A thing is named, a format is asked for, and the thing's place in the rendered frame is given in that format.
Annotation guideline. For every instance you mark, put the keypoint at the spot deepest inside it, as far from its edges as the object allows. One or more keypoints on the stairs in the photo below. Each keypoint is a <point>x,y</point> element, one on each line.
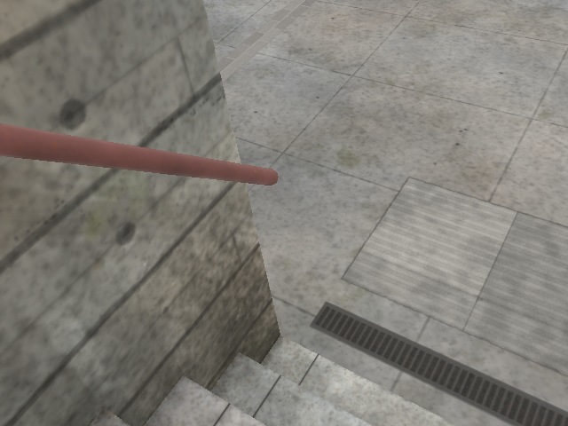
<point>293,386</point>

